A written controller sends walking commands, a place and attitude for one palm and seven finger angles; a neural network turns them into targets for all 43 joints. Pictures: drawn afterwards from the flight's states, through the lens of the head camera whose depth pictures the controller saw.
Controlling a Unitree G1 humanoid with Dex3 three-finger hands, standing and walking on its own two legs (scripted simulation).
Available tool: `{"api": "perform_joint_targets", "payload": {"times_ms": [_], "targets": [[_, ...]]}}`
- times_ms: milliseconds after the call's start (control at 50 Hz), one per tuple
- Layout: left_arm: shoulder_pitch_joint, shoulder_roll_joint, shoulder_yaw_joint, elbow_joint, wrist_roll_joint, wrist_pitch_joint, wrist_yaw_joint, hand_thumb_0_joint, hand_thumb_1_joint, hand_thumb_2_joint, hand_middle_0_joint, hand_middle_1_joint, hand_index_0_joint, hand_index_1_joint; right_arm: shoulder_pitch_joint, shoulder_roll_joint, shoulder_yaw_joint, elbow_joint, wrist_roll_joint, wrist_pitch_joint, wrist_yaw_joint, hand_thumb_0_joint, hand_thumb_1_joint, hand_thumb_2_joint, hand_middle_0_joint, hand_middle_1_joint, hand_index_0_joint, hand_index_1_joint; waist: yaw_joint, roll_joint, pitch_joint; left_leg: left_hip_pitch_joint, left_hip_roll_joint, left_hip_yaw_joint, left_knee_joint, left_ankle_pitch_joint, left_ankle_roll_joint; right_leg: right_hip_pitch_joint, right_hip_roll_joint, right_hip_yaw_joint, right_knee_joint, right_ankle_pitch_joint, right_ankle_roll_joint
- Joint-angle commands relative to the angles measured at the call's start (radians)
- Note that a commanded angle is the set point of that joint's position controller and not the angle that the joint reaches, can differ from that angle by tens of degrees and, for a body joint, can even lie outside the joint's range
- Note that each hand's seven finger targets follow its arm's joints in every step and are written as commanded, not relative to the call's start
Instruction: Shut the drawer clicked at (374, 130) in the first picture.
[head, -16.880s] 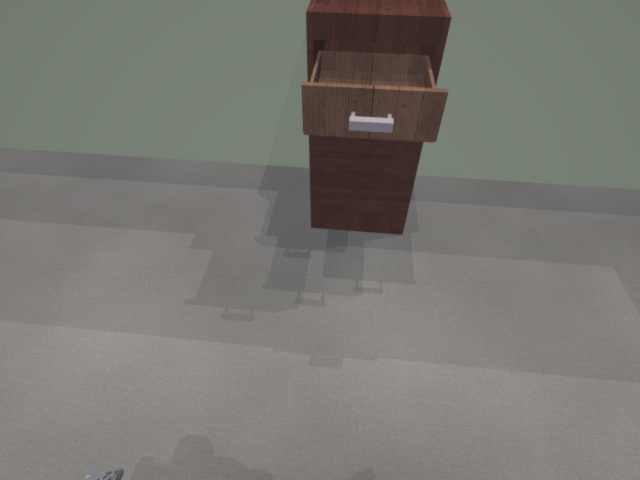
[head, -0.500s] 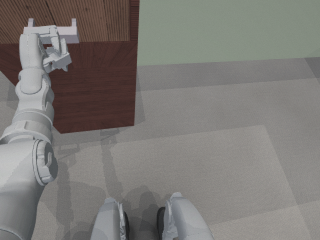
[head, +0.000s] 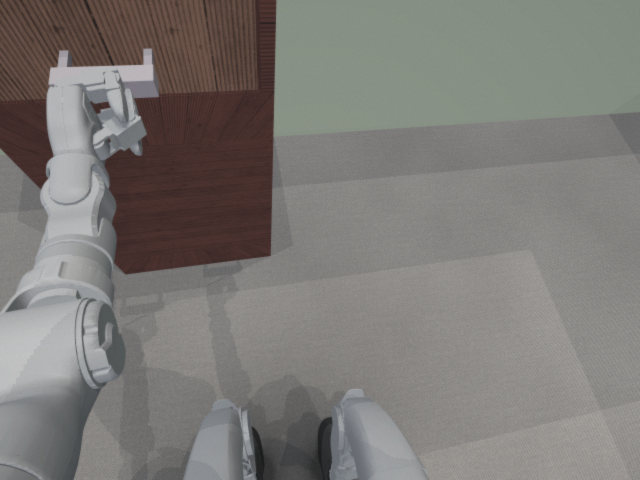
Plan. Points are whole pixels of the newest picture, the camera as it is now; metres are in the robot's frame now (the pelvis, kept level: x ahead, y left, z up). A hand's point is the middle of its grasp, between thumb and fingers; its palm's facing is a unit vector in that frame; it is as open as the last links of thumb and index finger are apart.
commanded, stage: pull the fist back off the drawer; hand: left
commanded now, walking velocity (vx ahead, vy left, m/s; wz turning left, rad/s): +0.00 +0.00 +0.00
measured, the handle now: (107, 70) +0.61 +0.21 +0.07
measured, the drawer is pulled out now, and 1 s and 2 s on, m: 0.00 0.00 0.00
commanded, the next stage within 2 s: draw the hand back to the body in 0.16 s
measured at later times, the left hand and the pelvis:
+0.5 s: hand (111, 141) +0.47 +0.18 +0.10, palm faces +0.10 -0.99 -0.04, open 3.2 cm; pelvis +0.06 +0.00 +0.05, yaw +0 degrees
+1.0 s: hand out of the picture +0.33 +0.21 +0.18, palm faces +0.28 -0.92 -0.27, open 3.3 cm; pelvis +0.06 -0.01 +0.09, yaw +2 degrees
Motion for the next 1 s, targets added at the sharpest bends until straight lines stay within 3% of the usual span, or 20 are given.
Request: {"api": "perform_joint_targets", "payload": {"times_ms": [0,40,120,240,280,300,320,400,480,520,540,600,700,740,760,780,860,900,940,980], "targets": [[-0.387,0.199,0.028,-0.246,-0.018,-0.081,0.014,0.0,0.9,0.9,-1.4,-1.6,-1.4,-1.6,0.148,-0.187,-0.081,-0.065,0.01,0.006,-0.011,0.0,-0.9,-0.9,0.2,0.3,0.2,0.3,0.005,0.095,-0.483,0.467,-0.03,-0.128,-0.185,0.173,-0.03,0.173,0.047,0.085,-0.16,0.081,-0.005],[-0.334,0.205,0.042,-0.301,-0.024,-0.091,0.015,0.0,0.9,0.9,-1.4,-1.6,-1.4,-1.6,0.141,-0.184,-0.087,-0.078,0.012,0.016,-0.009,0.0,-0.9,-0.9,0.2,0.3,0.2,0.3,0.028,0.095,-0.509,0.481,-0.03,-0.115,-0.188,0.227,-0.031,0.216,0.046,0.087,-0.158,0.125,-0.005],[-0.3,0.159,0.013,-0.296,-0.023,-0.096,0.016,0.0,0.9,0.9,-1.4,-1.6,-1.4,-1.6,0.14,-0.176,-0.092,-0.071,0.016,0.032,-0.007,0.0,-0.9,-0.9,0.2,0.3,0.2,0.3,0.015,0.081,-0.467,0.501,-0.029,-0.109,-0.185,0.285,-0.031,0.208,0.048,0.086,-0.159,0.179,-0.002],[-0.25,0.096,-0.017,-0.369,-0.043,-0.106,0.007,0.0,0.9,0.9,-1.4,-1.6,-1.4,-1.6,0.134,-0.164,-0.105,-0.066,0.018,0.05,-0.005,0.0,-0.9,-0.9,0.2,0.3,0.2,0.3,0.026,0.11,-0.513,0.604,-0.025,-0.107,-0.174,0.461,-0.041,0.225,0.046,0.078,-0.145,0.307,-0.002],[-0.112,0.135,0.024,-0.508,-0.065,-0.1,0.004,0.0,0.9,0.9,-1.4,-1.6,-1.4,-1.6,0.118,-0.165,-0.112,-0.104,0.027,0.057,-0.001,0.0,-0.9,-0.9,0.2,0.3,0.2,0.3,0.087,0.121,-0.603,0.672,-0.029,-0.097,-0.202,0.548,-0.045,0.338,0.049,0.085,-0.164,0.373,-0.005],[-0.015,0.132,0.026,-0.578,-0.076,-0.089,0.002,0.0,0.9,0.9,-1.4,-1.6,-1.4,-1.6,0.113,-0.162,-0.115,-0.126,0.033,0.058,0.0,0.0,-0.9,-0.9,0.2,0.3,0.2,0.3,0.112,0.143,-0.655,0.723,-0.029,-0.094,-0.214,0.635,-0.047,0.387,0.05,0.085,-0.167,0.425,-0.006],[0.057,0.091,-0.014,-0.658,-0.084,-0.073,-0.006,0.0,0.9,0.9,-1.4,-1.6,-1.4,-1.6,0.102,-0.149,-0.114,-0.143,0.044,0.059,0.003,0.0,-0.9,-0.9,0.2,0.3,0.2,0.3,0.118,0.154,-0.66,0.768,-0.025,-0.094,-0.233,0.7,-0.052,0.416,0.049,0.081,-0.187,0.464,-0.003],[0.282,0.01,-0.068,-0.799,-0.137,0.012,-0.007,0.0,0.9,0.9,-1.4,-1.6,-1.4,-1.6,0.061,-0.138,-0.116,-0.164,0.074,0.045,-0.007,0.0,-0.9,-0.9,0.2,0.3,0.2,0.3,0.118,0.016,-0.523,0.73,-0.023,-0.07,-0.297,0.681,-0.034,0.541,0.051,0.08,-0.26,0.54,0.007],[0.397,0.006,-0.059,-0.904,-0.164,0.048,-0.004,0.0,0.9,0.9,-1.4,-1.6,-1.4,-1.6,0.011,-0.133,-0.113,-0.169,0.085,0.022,-0.025,0.0,-0.9,-0.9,0.2,0.3,0.2,0.3,0.125,-0.02,-0.394,0.688,-0.035,-0.039,-0.361,0.559,-0.028,0.625,0.043,0.085,-0.314,0.543,0.011],[0.407,-0.027,-0.102,-0.98,-0.163,0.045,-0.013,0.0,0.9,0.9,-1.4,-1.6,-1.4,-1.6,-0.013,-0.125,-0.108,-0.17,0.086,0.006,-0.032,0.0,-0.9,-0.9,0.2,0.3,0.2,0.3,0.119,0.061,-0.375,0.754,-0.035,-0.043,-0.378,0.592,-0.031,0.613,0.039,0.084,-0.327,0.534,0.008],[0.435,-0.041,-0.112,-0.998,-0.168,0.047,-0.02,0.0,0.9,0.9,-1.4,-1.6,-1.4,-1.6,-0.024,-0.123,-0.107,-0.172,0.086,-0.003,-0.033,0.0,-0.9,-0.9,0.2,0.3,0.2,0.3,0.124,0.069,-0.363,0.775,-0.035,-0.047,-0.386,0.589,-0.034,0.609,0.038,0.081,-0.337,0.515,0.007],[0.488,-0.068,-0.144,-1.04,-0.187,0.068,-0.055,0.0,0.9,0.9,-1.4,-1.6,-1.4,-1.6,-0.063,-0.125,-0.105,-0.182,0.092,-0.027,-0.042,0.0,-0.9,-0.9,0.2,0.3,0.2,0.3,0.119,0.032,-0.318,0.795,-0.037,-0.049,-0.412,0.552,-0.03,0.63,0.036,0.077,-0.367,0.499,0.006],[0.611,-0.029,-0.103,-1.124,-0.216,0.128,-0.092,0.0,0.9,0.9,-1.4,-1.6,-1.4,-1.6,-0.137,-0.125,-0.093,-0.217,0.1,-0.06,-0.058,0.0,-0.9,-0.9,0.2,0.3,0.2,0.3,0.155,0.026,-0.28,0.811,-0.051,-0.048,-0.463,0.487,-0.027,0.708,0.023,0.075,-0.406,0.488,0.002],[0.658,-0.041,-0.104,-1.157,-0.225,0.151,-0.1,0.0,0.9,0.9,-1.4,-1.6,-1.4,-1.6,-0.167,-0.119,-0.085,-0.231,0.102,-0.072,-0.061,0.0,-0.9,-0.9,0.2,0.3,0.2,0.3,0.166,0.016,-0.251,0.813,-0.055,-0.045,-0.487,0.457,-0.027,0.729,0.021,0.074,-0.427,0.477,0.002],[0.721,0.076,-0.113,-1.2,-0.099,0.198,0.002,0.0,0.9,0.9,-1.4,-1.6,-1.4,-1.6,-0.223,-0.109,-0.088,-0.24,0.099,-0.046,-0.078,0.0,-0.9,-0.9,0.2,0.3,0.2,0.3,0.218,0.009,-0.255,0.86,-0.057,-0.037,-0.541,0.433,-0.025,0.797,-0.012,0.116,-0.489,0.44,-0.012],[0.766,0.008,-0.146,-1.235,-0.091,0.233,0.051,0.0,0.9,0.9,-1.4,-1.6,-1.4,-1.6,-0.234,-0.095,-0.08,-0.261,0.097,-0.039,-0.089,0.0,-0.9,-0.9,0.2,0.3,0.2,0.3,0.195,-0.022,-0.209,0.874,-0.055,-0.03,-0.571,0.404,-0.023,0.805,-0.016,0.11,-0.52,0.432,-0.006],[0.79,0.001,-0.17,-1.322,-0.058,0.304,0.14,0.0,0.9,0.9,-1.4,-1.6,-1.4,-1.6,-0.285,-0.095,-0.059,-0.252,0.094,-0.031,-0.113,0.0,-0.9,-0.9,0.2,0.3,0.2,0.3,0.199,-0.012,-0.093,0.943,-0.051,-0.034,-0.666,0.351,-0.021,0.851,-0.014,0.108,-0.606,0.371,-0.007],[0.807,0.02,-0.157,-1.359,-0.051,0.322,0.159,0.0,0.9,0.9,-1.4,-1.6,-1.4,-1.6,-0.301,-0.097,-0.053,-0.243,0.088,-0.037,-0.12,0.0,-0.9,-0.9,0.2,0.3,0.2,0.3,0.206,-0.032,-0.064,0.983,-0.047,-0.04,-0.704,0.361,-0.018,0.875,-0.009,0.106,-0.643,0.363,-0.008],[0.833,-0.003,-0.17,-1.404,-0.044,0.332,0.169,0.0,0.9,0.9,-1.4,-1.6,-1.4,-1.6,-0.309,-0.091,-0.047,-0.238,0.084,-0.046,-0.122,0.0,-0.9,-0.9,0.2,0.3,0.2,0.3,0.21,0.018,-0.061,1.04,-0.049,-0.041,-0.738,0.377,-0.021,0.903,-0.01,0.104,-0.669,0.365,-0.009],[0.884,-0.006,-0.162,-1.44,-0.04,0.34,0.177,0.0,0.9,0.9,-1.4,-1.6,-1.4,-1.6,-0.315,-0.088,-0.043,-0.233,0.077,-0.059,-0.12,0.0,-0.9,-0.9,0.2,0.3,0.2,0.3,0.218,0.014,-0.039,1.069,-0.046,-0.046,-0.765,0.405,-0.023,0.931,-0.009,0.097,-0.69,0.379,-0.011]]}}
